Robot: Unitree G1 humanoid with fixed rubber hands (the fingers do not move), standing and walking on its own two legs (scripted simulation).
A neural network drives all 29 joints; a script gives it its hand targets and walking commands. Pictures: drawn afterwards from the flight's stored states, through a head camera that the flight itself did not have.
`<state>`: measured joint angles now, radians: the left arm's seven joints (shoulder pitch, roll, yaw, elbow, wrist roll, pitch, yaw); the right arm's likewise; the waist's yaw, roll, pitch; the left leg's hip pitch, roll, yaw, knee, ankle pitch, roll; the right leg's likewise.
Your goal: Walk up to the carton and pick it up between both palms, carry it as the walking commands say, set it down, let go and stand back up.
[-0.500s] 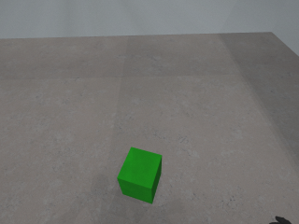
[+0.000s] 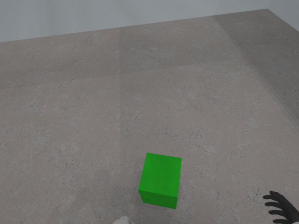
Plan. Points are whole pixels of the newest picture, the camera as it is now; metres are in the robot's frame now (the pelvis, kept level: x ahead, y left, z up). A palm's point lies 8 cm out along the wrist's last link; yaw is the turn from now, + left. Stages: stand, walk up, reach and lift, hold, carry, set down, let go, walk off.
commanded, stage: walk up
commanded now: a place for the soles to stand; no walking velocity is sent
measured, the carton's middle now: (161, 181) +0.46 +0.00 -0.61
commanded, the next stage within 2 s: reach and lift in 1.72 s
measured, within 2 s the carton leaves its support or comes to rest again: neither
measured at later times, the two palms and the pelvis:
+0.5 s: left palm (20, 196) +0.23 +0.40 -0.06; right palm out of the picture +0.09 -0.25 -0.06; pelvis +0.04 +0.10 +0.01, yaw -12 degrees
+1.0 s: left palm (33, 196) +0.22 +0.35 -0.04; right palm out of the picture +0.06 -0.27 -0.06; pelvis +0.03 +0.07 +0.04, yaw -15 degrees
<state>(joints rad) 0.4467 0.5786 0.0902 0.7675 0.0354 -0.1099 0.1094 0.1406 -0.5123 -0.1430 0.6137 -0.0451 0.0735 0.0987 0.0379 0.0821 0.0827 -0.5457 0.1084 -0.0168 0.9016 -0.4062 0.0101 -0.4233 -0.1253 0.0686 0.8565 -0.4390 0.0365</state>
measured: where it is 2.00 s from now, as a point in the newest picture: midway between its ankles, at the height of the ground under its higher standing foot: outside the picture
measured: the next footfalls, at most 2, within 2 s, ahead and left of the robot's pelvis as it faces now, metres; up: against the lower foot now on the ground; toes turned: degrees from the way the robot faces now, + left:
left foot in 0.02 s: +0.11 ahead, +0.19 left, +0.00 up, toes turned -10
right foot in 0.28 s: +0.06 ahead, -0.06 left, +0.00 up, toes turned -6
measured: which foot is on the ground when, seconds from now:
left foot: up 0.00-0.00, down 0.02-1.00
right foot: down 0.00-0.02, up 0.04-0.26, down 0.28-1.00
